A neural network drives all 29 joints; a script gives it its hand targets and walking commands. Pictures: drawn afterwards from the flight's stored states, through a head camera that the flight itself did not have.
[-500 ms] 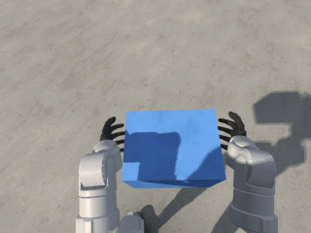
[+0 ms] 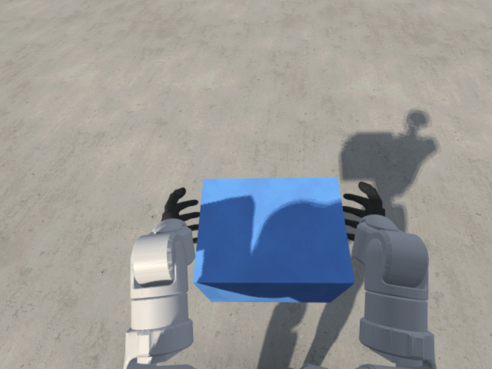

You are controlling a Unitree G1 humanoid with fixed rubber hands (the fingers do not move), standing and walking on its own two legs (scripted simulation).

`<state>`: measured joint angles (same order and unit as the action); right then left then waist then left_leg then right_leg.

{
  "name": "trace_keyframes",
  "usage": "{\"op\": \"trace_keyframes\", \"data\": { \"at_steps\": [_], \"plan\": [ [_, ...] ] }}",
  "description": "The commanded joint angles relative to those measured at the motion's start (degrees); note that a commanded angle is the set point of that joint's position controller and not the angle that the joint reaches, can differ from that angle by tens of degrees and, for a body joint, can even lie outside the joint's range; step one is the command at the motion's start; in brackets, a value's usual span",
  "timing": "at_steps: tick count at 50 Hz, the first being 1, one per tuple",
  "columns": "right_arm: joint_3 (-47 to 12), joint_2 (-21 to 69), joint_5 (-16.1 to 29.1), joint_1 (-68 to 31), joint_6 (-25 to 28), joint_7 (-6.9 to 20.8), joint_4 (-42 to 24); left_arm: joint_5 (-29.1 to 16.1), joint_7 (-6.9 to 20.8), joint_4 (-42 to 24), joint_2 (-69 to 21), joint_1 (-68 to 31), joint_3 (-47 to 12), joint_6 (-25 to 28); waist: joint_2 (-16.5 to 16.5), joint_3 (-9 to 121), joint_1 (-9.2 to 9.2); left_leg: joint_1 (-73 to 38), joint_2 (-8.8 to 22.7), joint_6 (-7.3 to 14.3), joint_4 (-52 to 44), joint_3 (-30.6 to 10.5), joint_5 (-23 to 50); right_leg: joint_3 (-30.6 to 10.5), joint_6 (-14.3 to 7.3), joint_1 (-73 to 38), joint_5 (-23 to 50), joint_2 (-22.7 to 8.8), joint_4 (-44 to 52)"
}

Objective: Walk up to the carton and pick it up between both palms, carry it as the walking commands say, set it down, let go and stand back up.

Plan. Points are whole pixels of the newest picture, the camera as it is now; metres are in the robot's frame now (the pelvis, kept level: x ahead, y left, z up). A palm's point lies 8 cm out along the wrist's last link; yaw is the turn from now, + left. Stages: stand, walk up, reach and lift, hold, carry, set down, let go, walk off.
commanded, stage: carry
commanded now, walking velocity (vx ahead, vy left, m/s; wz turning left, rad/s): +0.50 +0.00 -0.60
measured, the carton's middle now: (270, 243) +0.32 -0.01 +0.00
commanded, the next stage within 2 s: none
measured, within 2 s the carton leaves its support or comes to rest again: neither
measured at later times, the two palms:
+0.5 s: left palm (231, 113) +0.58 +0.06 +0.10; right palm (382, 130) +0.49 -0.22 +0.11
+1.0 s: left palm (323, 74) +0.79 -0.18 +0.06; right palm (449, 102) +0.64 -0.43 +0.06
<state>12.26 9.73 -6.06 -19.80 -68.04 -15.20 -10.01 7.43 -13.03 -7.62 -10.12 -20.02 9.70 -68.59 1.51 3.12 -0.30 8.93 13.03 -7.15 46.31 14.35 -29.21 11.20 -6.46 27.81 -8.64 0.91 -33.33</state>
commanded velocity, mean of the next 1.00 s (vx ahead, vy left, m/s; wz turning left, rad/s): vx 0.40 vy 0.00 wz -0.48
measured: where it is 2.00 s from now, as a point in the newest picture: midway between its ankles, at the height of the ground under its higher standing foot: (315, 271)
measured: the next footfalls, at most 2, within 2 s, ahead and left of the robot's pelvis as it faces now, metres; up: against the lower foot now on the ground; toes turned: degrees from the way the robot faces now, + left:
left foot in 0.36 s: +0.35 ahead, +0.10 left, +0.00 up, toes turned -5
right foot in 0.80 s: +0.50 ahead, -0.24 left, +0.00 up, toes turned -37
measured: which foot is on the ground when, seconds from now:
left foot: up 0.00-0.34, down 0.36-0.80, up 0.82-1.00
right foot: down 0.00-0.36, up 0.38-0.78, down 0.80-1.00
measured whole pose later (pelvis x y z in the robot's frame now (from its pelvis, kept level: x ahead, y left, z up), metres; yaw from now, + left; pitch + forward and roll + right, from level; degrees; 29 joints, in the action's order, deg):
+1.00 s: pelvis +0.47 -0.15 +0.02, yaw -31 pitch +4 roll -1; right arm 11.6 9.4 -3.7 -17.7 -67.1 -16.8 -10.9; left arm 6.0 -13.7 -7.8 -9.5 -17.9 8.2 -67.4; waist 0.9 -3.0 0.4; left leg 32.4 6.1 -5.3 58.2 3.3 -26.6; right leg 8.5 -6.4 19.9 -10.5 3.4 -25.6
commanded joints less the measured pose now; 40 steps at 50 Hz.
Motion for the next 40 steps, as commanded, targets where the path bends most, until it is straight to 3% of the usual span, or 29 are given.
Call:
{"op": "trace_keyframes", "data": {
  "at_steps": [1,2,3,4,7,8,10,12,14,16,17,18,19,20,21,23,24,27,29,30,31,34,35,36,37,38,39,40],
  "plan": [
    [-44.3,57.4,26.3,-30.4,-1.6,26.3,-0.3,-24.4,22.4,-5.0,-54.8,-28.2,-39.0,0.7,-9.6,26.9,1.55,38.5,-7.3,1.2,29.3,-12.9,-6.6,-40.4,-10.4,-50.0,22.2,-20.7,10.1],
    [-44.7,58.2,26.5,-30.7,-0.9,26.2,-1.2,-24.3,22.6,-5.1,-56.3,-27.4,-39.1,1.0,-4.8,26.1,1.6,38.2,-5.6,2.2,26.6,-14.9,-3.2,-35.9,-9.5,-47.5,24.6,-19.7,9.9],
    [-44.4,59.0,26.5,-31.6,-0.4,26.2,-1.9,-24.9,22.5,-6.7,-57.8,-29.8,-39.7,1.4,-2.7,25.5,1.67,36.6,-4.8,2.3,21.2,-15.6,-0.4,-32.3,-9.0,-44.7,26.2,-18.7,10.6],
    [-44.8,59.0,26.8,-33.0,0.4,26.2,-4.3,-25.2,22.6,-8.3,-58.5,-30.3,-40.1,2.0,-3.0,24.9,1.58,33.7,-4.4,1.9,15.5,-15.6,1.4,-29.4,-8.3,-41.5,25.5,-17.9,12.2],
    [-44.5,58.8,26.6,-31.3,1.2,25.6,-5.8,-26.4,22.3,-10.9,-58.2,-29.8,-40.6,2.7,-3.7,25.4,1.33,28.2,-6.7,1.7,8.1,-13.6,4.2,-25.9,-7.8,-36.7,21.9,-17.0,14.6],
    [-44.8,59.4,26.5,-31.2,1.4,25.3,-5.8,-26.6,22.3,-11.7,-57.6,-29.9,-40.4,2.9,-6.1,25.2,1.18,27.4,-7.1,1.8,6.4,-13.2,6.8,-26.0,-7.6,-35.3,19.3,-16.6,15.5],
    [-44.5,59.5,26.1,-30.0,1.8,24.7,-5.9,-27.2,22.4,-14.1,-55.6,-30.2,-41.1,2.8,-7.8,24.5,1.05,25.9,-8.2,2.1,0.9,-12.1,12.3,-23.4,-5.8,-33.6,16.2,-14.5,15.2],
    [-44.2,58.8,25.5,-28.8,1.8,24.4,-6.2,-27.2,22.5,-12.7,-55.4,-28.4,-41.1,2.2,-7.0,23.8,1.05,21.7,-9.6,2.3,-5.3,-10.6,16.5,-21.8,-4.5,-30.5,19.2,-12.7,13.6],
    [-44.3,58.6,25.5,-28.4,1.6,24.4,-6.1,-26.5,22.5,-12.7,-54.4,-27.9,-41.1,1.8,-8.3,22.3,1.14,17.5,-11.2,2.3,-13.1,-8.5,18.0,-19.7,-3.0,-28.3,22.5,-10.8,11.6],
    [-44.5,58.7,25.5,-27.4,1.1,24.7,-5.2,-25.6,22.5,-10.0,-54.7,-26.0,-40.5,1.1,-7.2,23.6,0.29,4.8,-13.1,2.2,-22.5,-4.4,23.0,-15.3,-0.4,-23.8,28.9,-7.5,6.5],
    [-44.4,58.9,25.2,-24.4,0.7,24.9,-2.3,-25.2,22.3,-9.7,-54.1,-25.6,-40.3,0.9,-4.8,26.0,-0.68,-7.4,-11.6,2.5,-27.7,-4.6,25.8,-12.8,1.6,-18.1,26.6,-4.7,-0.6],
    [-43.7,58.8,24.7,-22.7,0.6,25.2,-0.6,-24.7,22.4,-9.6,-53.9,-26.5,-40.7,0.7,1.8,29.2,-2.16,-20.2,-1.7,5.6,-27.2,-15.2,20.8,-12.0,3.5,-5.3,14.8,-2.5,-10.8],
    [-42.4,57.5,23.3,-21.9,0.3,25.2,0.9,-25.3,22.8,-8.5,-54.1,-25.7,-40.4,0.2,12.8,32.9,-1.21,-31.1,15.3,10.2,-27.1,-36.2,30.4,-10.2,4.8,6.3,-11.3,1.1,-22.5],
    [-41.0,57.2,23.0,-23.2,0.3,25.2,2.1,-25.7,23.1,-6.0,-53.6,-28.8,-40.4,-0.7,15.0,29.7,-1.39,-30.7,17.1,14.8,-28.8,-38.5,32.0,-9.7,5.5,12.8,-18.7,0.2,-25.1],
    [-40.8,57.4,22.9,-23.1,0.6,25.2,2.3,-26.4,23.4,-5.7,-53.6,-30.9,-41.3,-0.6,11.2,26.3,-1.59,-25.9,16.4,16.0,-28.8,-36.0,31.0,-11.3,5.2,14.6,-17.3,-2.9,-27.7],
    [-42.0,59.8,23.9,-27.1,0.8,25.4,0.2,-27.2,23.6,-5.0,-55.9,-33.5,-41.5,-0.1,3.3,22.1,-1.56,-21.1,13.3,14.4,-31.4,-26.7,27.9,-11.5,5.7,14.8,-13.7,-6.1,-24.5],
    [-41.7,59.9,24.2,-28.9,0.7,25.3,-1.0,-27.5,23.8,-4.5,-57.1,-33.6,-41.5,0.0,3.6,20.3,-1.5,-19.7,11.7,13.5,-32.6,-22.2,23.9,-10.3,6.3,14.6,-12.9,-6.5,-19.8],
    [-41.6,59.6,25.4,-30.6,0.1,25.8,-0.3,-26.8,23.1,-3.3,-57.1,-32.7,-40.4,0.4,4.5,17.2,-1.07,-15.1,9.4,12.0,-34.5,-13.9,20.9,-6.6,6.7,11.3,-7.5,-6.3,-14.6],
    [-42.1,59.6,26.2,-30.4,-0.3,26.3,-0.3,-26.3,22.5,-5.9,-55.9,-33.6,-40.0,0.6,4.9,16.3,-0.96,-14.9,10.2,11.6,-34.9,-11.1,20.7,-5.5,6.4,10.7,-3.1,-6.1,-12.7],
    [-42.4,59.6,26.7,-31.5,-0.4,26.5,-1.2,-26.2,22.2,-6.2,-56.4,-33.7,-40.2,0.7,5.0,15.8,-0.93,-14.5,10.3,11.5,-34.3,-9.0,24.8,-5.1,6.1,10.3,-1.2,-6.3,-10.4],
    [-42.0,59.3,26.8,-31.3,-0.5,26.7,-1.1,-26.0,21.8,-6.5,-56.8,-33.8,-40.6,0.6,8.0,14.8,-0.9,-16.2,9.4,10.6,-33.0,-6.8,31.8,-3.9,6.1,11.1,-0.1,-5.5,-9.0],
    [-42.5,58.8,26.2,-29.3,-1.4,27.1,-0.5,-25.0,21.5,-6.0,-56.4,-31.3,-40.7,0.1,7.2,15.1,-0.69,-15.0,8.2,7.9,-29.6,-0.2,37.7,-1.9,5.1,5.4,4.3,-4.4,-3.1],
    [-42.5,58.8,26.4,-28.8,-1.5,27.3,-0.8,-25.1,21.4,-7.2,-56.2,-31.8,-41.0,0.1,8.9,15.1,-0.64,-15.7,7.1,7.2,-27.1,1.5,43.8,-0.6,4.8,3.8,4.5,-2.7,-1.0],
    [-43.0,59.0,26.6,-30.3,-1.6,27.3,-1.4,-25.0,21.4,-6.7,-56.6,-32.0,-41.0,0.0,8.4,15.2,-0.5,-15.5,6.9,6.4,-23.7,2.7,50.6,0.8,4.3,1.1,4.3,-0.8,0.8],
    [-42.5,58.5,26.0,-28.8,-1.9,27.3,0.3,-25.0,21.4,-7.0,-56.2,-31.7,-41.0,0.0,10.4,15.3,-0.35,-14.5,6.8,5.5,-20.3,3.7,51.4,1.5,4.0,-1.5,3.9,0.3,2.5],
    [-42.5,58.2,25.8,-28.5,-2.1,27.4,0.5,-24.5,21.5,-5.9,-55.9,-30.9,-40.7,-0.2,9.6,16.7,-0.2,-14.1,6.0,4.7,-14.7,4.3,55.3,3.6,3.3,-5.5,2.2,3.2,4.3],
    [-42.3,58.1,25.1,-28.0,-2.3,27.3,1.9,-24.6,21.8,-4.5,-56.4,-31.0,-40.0,-0.2,7.0,20.6,1.19,-10.2,3.9,2.4,-3.6,6.7,51.0,3.0,2.7,-16.8,4.3,4.5,10.4],
    [-41.7,56.5,25.4,-30.8,-2.1,27.4,0.3,-24.4,22.0,-3.1,-56.7,-28.6,-39.8,-0.2,2.7,23.5,3.19,2.9,2.1,-0.1,9.3,5.2,38.9,-8.2,-0.5,-30.0,6.0,-1.5,11.5]
  ]
}}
